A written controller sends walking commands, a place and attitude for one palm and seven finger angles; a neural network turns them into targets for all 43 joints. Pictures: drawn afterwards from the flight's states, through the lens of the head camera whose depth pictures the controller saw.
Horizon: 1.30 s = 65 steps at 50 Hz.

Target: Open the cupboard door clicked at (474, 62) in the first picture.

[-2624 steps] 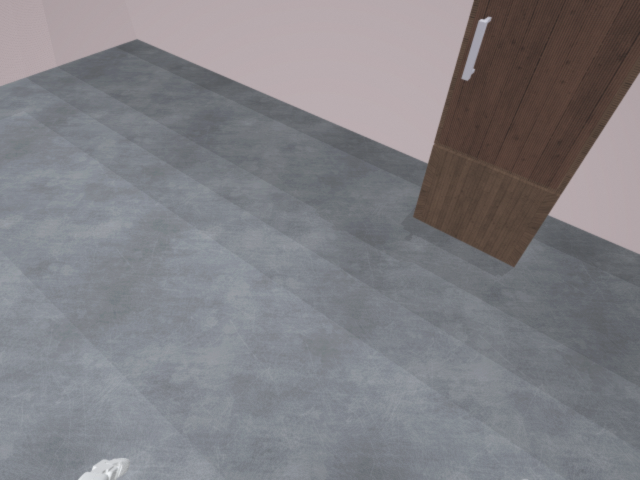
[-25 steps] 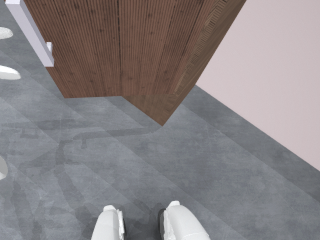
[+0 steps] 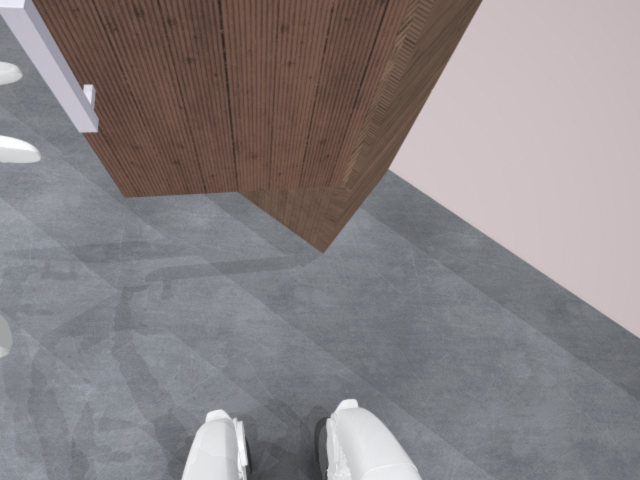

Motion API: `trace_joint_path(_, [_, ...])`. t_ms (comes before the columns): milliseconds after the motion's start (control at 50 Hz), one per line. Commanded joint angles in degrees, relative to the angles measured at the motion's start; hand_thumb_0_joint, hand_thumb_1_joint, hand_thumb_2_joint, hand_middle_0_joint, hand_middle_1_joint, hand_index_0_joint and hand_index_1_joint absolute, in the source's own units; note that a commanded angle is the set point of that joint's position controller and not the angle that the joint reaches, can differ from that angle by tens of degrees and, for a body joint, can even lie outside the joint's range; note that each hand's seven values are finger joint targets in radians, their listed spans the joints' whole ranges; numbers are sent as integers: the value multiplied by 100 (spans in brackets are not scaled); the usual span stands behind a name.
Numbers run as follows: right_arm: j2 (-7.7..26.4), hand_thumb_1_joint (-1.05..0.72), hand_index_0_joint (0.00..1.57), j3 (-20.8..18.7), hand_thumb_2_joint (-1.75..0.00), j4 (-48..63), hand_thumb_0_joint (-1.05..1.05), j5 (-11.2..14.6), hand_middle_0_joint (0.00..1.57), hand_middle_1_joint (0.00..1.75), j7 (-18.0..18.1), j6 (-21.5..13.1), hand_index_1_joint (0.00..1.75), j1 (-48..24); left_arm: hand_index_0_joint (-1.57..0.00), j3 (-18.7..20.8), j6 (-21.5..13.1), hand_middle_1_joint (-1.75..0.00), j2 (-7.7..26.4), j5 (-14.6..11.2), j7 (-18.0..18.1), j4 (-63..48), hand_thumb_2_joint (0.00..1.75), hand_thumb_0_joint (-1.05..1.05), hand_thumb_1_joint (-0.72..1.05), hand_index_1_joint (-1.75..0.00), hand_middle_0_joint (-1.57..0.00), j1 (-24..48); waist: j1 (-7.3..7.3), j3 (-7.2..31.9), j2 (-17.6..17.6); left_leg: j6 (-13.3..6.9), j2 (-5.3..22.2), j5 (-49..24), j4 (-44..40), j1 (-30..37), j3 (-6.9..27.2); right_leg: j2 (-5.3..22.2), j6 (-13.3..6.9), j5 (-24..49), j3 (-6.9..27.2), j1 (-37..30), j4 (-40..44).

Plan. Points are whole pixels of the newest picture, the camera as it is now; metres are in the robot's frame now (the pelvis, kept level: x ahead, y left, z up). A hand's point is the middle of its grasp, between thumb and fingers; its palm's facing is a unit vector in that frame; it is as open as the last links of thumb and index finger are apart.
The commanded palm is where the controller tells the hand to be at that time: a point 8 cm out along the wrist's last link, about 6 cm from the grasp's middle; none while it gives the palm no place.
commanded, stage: slide the fingers in behind the handle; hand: left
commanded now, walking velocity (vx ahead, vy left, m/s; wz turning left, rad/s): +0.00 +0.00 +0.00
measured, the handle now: (59, 58) +0.58 +0.24 +0.08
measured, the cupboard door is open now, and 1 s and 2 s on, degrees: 44 44 44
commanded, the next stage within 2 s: close the thumb around the handle in 1.58 s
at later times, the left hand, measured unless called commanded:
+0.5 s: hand (20, 99) +0.52 +0.27 +0.08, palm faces +0.01 -1.00 +0.00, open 14.0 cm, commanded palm +0.51 +0.30 +0.08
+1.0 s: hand (62, 95) +0.53 +0.23 +0.09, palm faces +0.03 -1.00 +0.01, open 14.0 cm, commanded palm +0.51 +0.26 +0.08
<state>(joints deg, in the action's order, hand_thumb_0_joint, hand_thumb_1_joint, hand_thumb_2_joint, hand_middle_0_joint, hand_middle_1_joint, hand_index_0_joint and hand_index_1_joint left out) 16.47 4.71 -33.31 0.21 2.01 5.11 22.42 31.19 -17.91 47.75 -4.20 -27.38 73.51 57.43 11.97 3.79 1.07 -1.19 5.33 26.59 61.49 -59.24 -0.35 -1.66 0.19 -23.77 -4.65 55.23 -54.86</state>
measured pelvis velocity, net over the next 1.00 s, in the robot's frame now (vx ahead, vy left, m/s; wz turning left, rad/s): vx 0.01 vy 0.00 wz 0.01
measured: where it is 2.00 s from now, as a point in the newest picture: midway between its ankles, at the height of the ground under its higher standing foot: outside the picture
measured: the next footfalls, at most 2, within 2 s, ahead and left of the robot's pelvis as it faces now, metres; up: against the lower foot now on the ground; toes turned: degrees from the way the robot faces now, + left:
none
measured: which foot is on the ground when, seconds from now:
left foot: down 0.00-1.00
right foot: down 0.00-1.00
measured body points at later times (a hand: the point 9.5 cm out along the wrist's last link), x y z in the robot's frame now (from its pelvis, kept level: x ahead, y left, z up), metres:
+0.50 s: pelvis +0.00 +0.01 +0.00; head +0.15 +0.05 +0.42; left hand +0.51 +0.32 +0.09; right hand -0.01 -0.26 -0.10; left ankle +0.01 +0.10 -0.66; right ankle +0.01 -0.13 -0.66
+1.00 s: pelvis +0.01 +0.00 +0.00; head +0.15 +0.03 +0.43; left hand +0.52 +0.28 +0.09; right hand +0.00 -0.26 -0.10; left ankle +0.01 +0.10 -0.66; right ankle +0.01 -0.13 -0.66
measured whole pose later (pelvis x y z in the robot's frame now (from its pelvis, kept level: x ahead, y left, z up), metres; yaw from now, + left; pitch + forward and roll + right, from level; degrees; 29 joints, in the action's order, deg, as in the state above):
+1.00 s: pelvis +0.01 +0.00 +0.00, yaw +0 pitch +23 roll -4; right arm 15.3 3.0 -35.5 -0.7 0.0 5.0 23.4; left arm 25.9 -20.5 34.9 -5.4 -18.8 68.5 54.8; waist 11.0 5.3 1.4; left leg -1.3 4.6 26.9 60.3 -56.6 -0.9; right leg -1.1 0.4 -24.4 -3.9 53.1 -54.4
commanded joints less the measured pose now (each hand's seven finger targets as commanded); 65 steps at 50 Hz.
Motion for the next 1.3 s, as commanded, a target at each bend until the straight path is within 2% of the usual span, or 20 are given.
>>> trace_joint_path(0, [1171,-90,20,-450,-90,122,0,-42,20,30,104,-87,30,1231,-30,106,-467,-120,1721,-246,-123,-1300,30,0,-50,-120,-30,2291,-1,3140,1212,-100,-260,-2574,-463,2509,344,-234,-105,1837,233,-1092,435])
trace_joint_path(80, [1186,-90,20,-451,-90,106,0,-7,20,30,109,-50,30,1218,-30,-27,-252,-120,1571,-263,-211,-1116,30,0,-50,-120,-30,2156,26,2970,1050,-123,-259,-2348,-480,2322,318,-225,-66,1719,238,-1050,504])
trace_joint_path(240, [1166,-90,20,-472,-90,32,0,-61,20,30,81,-93,30,1233,-30,62,-395,-120,1576,-239,107,-1521,30,0,-50,-120,-30,2429,-14,3070,1371,-66,-226,-2381,-501,2685,422,-227,-113,1427,173,-703,476])
trace_joint_path(260, [1157,-90,20,-462,-90,20,0,-64,20,30,69,-100,30,1226,-30,-27,-404,-120,1486,-227,150,-1532,30,0,-50,-120,-30,2540,34,3005,1392,-66,-225,-2311,-515,2673,431,-222,-105,1370,170,-662,488])
trace_joint_path(360, [1138,-90,20,-506,-90,52,0,-71,20,30,24,-88,30,1263,-30,-154,-360,-120,1163,-169,281,-1586,30,0,-50,-120,-30,2192,-54,3129,1540,-12,-221,-2689,-588,3062,468,-229,-125,1530,110,-606,489])
trace_joint_path(400, [1128,-90,20,-493,-90,51,0,-85,20,30,13,-89,30,1260,-30,-275,-338,-120,945,-228,304,-1604,30,0,-50,-120,-30,2281,0,2974,1404,-20,-216,-2664,-622,3042,493,-238,-133,1491,71,-573,501])
trace_joint_path(460, [1145,-90,20,-491,-90,63,0,-62,20,30,22,-80,30,1239,-30,-207,-252,-120,1026,-210,378,-1331,30,0,-50,-120,-30,2290,50,2701,1042,-61,-235,-2239,-660,2626,433,-233,-95,1361,115,-707,575])
trace_joint_path(520, [1133,-90,20,-520,-90,62,0,-106,20,30,16,-115,30,1299,-30,-102,-439,-120,1095,-185,483,-1735,30,0,-50,-120,-30,2423,-43,3122,1279,-12,-226,-2638,-670,3020,497,-224,-121,1536,94,-730,489])
trace_joint_path(540, [1098,-90,20,-531,-90,64,0,-115,20,30,-13,-123,30,1277,-30,-253,-487,-120,819,-194,500,-1768,30,0,-50,-120,-30,2306,-43,3180,1467,12,-226,-2807,-639,3201,489,-229,-132,1577,91,-619,489])
trace_joint_path(660, [1086,-90,20,-573,-90,3,0,-122,20,30,-68,-84,30,1298,-30,-425,-465,-120,355,-246,618,-1553,30,0,-50,-120,-30,2186,27,2878,1091,12,-214,-2765,-686,3127,513,-239,-116,1542,50,-593,536])
trace_joint_path(740, [1080,-90,20,-547,-90,32,0,-110,20,30,-49,-67,30,1303,-30,-263,-404,-120,635,-177,713,-1513,30,0,-50,-120,-30,2229,-24,2825,1009,-33,-258,-2625,-689,2813,416,-211,-105,1677,114,-844,528])
trace_joint_path(800, [1023,-90,20,-574,-90,32,0,-145,20,30,-65,-102,30,1283,-30,-398,-636,-120,410,-158,826,-2007,30,0,-50,-120,-30,2482,-7,3053,1221,-8,-244,-2911,-642,3163,461,-225,-130,1758,108,-752,474])
trace_joint_path(820, [1026,-90,20,-595,-90,28,0,-158,20,30,-83,-101,30,1292,-30,-276,-715,-120,530,-132,869,-2110,30,0,-50,-120,-30,2382,-120,3353,1355,33,-237,-3071,-622,3328,487,-225,-132,1805,117,-809,440])
trace_joint_path(840, [999,-90,20,-603,-90,18,0,-151,20,30,-97,-107,30,1262,-30,-395,-766,-120,334,-155,888,-2174,30,0,-50,-120,-30,2354,-81,3394,1422,56,-222,-3236,-610,3478,500,-232,-135,1853,101,-747,434])
trace_joint_path(940, [1023,-90,20,-588,-90,-30,0,-109,20,30,-100,-71,30,1242,-30,-419,-541,-120,187,-206,899,-1452,30,0,-50,-120,-30,2038,-28,2816,822,-31,-284,-2602,-672,2734,363,-213,-95,1832,132,-1045,526])
trace_joint_path(980, [1023,-90,20,-583,-90,41,0,-90,20,30,-88,-59,30,1221,-30,-433,-433,-120,294,-125,912,-1485,30,0,-50,-120,-30,2000,-62,2808,861,-62,-323,-2445,-700,2553,302,-192,-91,1867,188,-1204,546])
trace_joint_path(1080, [962,-90,20,-610,-90,35,0,-122,20,30,-100,-106,30,1187,-30,-386,-710,-120,236,-177,1016,-2047,30,0,-50,-120,-30,2173,-110,3209,1018,-32,-306,-2810,-627,2884,312,-197,-104,2145,213,-1298,482])
trace_joint_path(1120, [938,-90,20,-637,-90,0,0,-117,20,30,-120,-132,30,1184,-30,-534,-814,-120,-57,-245,1036,-2128,30,0,-50,-120,-30,2222,-54,3245,1040,-28,-294,-2940,-607,3051,327,-215,-99,2202,207,-1203,484])
trace_joint_path(1160, [939,-90,20,-643,-90,-34,0,-108,20,30,-139,-138,30,1157,-30,-682,-750,-120,-306,-240,1050,-1824,30,0,-50,-120,-30,2080,-12,2985,940,-19,-296,-2691,-636,2949,331,-213,-96,1966,175,-1040,519])
trace_joint_path(1280, [962,-90,20,-598,-90,21,0,-91,20,30,-99,-125,30,1152,-30,-506,-565,-120,84,-98,1164,-1572,30,0,-50,-120,-30,2077,-70,2808,669,-87,-367,-2232,-712,2368,231,-159,-67,1922,277,-1439,572])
